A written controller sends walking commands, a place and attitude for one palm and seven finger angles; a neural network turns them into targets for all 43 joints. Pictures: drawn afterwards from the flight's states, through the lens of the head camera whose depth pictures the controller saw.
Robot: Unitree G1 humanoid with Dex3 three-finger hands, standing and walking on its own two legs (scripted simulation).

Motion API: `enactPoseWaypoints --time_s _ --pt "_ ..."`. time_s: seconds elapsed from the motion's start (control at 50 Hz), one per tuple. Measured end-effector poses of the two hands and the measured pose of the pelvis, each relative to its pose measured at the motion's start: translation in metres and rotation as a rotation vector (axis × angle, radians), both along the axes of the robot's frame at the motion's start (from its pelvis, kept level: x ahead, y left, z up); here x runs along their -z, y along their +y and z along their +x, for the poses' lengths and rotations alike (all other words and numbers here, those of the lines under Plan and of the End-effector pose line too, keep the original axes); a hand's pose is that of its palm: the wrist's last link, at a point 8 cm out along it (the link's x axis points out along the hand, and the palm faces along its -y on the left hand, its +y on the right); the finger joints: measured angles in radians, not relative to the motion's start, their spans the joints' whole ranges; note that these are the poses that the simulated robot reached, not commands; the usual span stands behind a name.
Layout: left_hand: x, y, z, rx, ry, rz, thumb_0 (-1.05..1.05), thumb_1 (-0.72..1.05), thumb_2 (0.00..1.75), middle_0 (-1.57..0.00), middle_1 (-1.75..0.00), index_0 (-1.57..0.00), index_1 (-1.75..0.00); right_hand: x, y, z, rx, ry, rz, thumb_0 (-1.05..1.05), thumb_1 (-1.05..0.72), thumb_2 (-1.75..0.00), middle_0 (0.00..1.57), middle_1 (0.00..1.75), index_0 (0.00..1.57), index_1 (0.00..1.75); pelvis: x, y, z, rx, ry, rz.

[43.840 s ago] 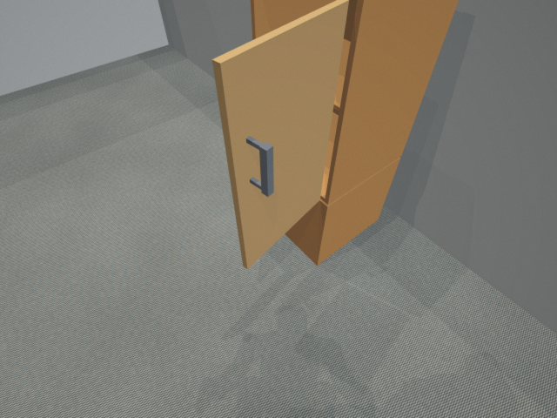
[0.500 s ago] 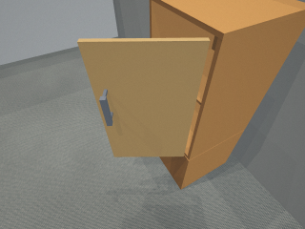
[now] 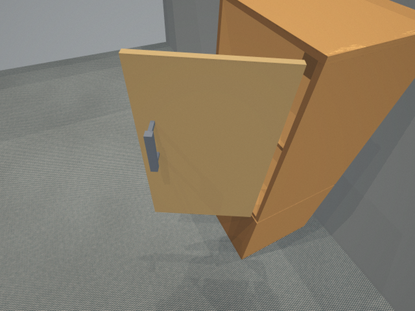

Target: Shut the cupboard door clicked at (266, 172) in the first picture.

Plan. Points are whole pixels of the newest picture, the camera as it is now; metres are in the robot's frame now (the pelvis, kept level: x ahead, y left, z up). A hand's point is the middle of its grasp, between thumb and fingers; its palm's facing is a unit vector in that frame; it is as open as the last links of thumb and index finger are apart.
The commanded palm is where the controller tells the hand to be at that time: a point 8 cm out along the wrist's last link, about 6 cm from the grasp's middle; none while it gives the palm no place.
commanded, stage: look again from close up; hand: left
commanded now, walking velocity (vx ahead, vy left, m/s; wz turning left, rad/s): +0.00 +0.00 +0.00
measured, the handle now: (153, 146) +0.46 +0.17 +0.03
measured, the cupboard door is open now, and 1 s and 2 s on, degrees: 61 61 61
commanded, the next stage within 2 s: raise the hand and make a fist in 0.30 s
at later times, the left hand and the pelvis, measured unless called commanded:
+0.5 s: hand out of the picture +0.10 +0.24 -0.10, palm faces +0.22 -0.95 -0.24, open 7.3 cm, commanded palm +0.09 +0.27 -0.06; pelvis -0.01 +0.02 -0.01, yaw +1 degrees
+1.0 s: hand (95, 310) +0.13 +0.20 -0.03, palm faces +0.03 -1.00 -0.05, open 5.3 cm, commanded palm +0.11 +0.26 -0.03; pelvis -0.07 +0.00 -0.10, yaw +2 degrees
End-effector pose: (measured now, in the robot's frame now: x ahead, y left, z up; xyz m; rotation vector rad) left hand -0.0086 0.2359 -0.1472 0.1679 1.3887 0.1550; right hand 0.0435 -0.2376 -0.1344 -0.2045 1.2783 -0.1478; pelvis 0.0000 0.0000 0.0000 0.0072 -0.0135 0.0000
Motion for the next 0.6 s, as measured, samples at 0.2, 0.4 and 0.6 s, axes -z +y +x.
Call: enactPoseWaypoints --time_s 0.2,0.4,0.6 --pt "-0.003 0.019 0.008 0.007 -0.015 0.020 0.00 0.91 0.90 -0.20 -0.29 -0.21 -0.30 -0.006 0.004 0.019 -0.024 -0.041 -0.010 0.01 -0.91 -0.89 0.20 0.30 0.20 0.30 -0.002 0.008 0.000 0.001 0.001 0.000" --pt "-0.008 0.034 0.020 0.022 -0.040 0.041 0.00 0.91 0.90 -0.20 -0.29 -0.20 -0.30 -0.005 0.009 0.009 -0.023 -0.011 -0.009 0.01 -0.91 -0.89 0.20 0.30 0.20 0.30 -0.003 0.015 -0.003 -0.001 0.004 0.002" --pt "-0.139 0.033 0.157 -0.006 -1.187 0.041 0.01 0.91 0.89 -0.24 -0.34 -0.25 -0.35 -0.015 0.003 0.043 -0.037 -0.527 -0.021 0.01 -0.91 -0.89 0.20 0.30 0.20 0.30 0.029 0.011 -0.029 -0.032 0.103 0.002"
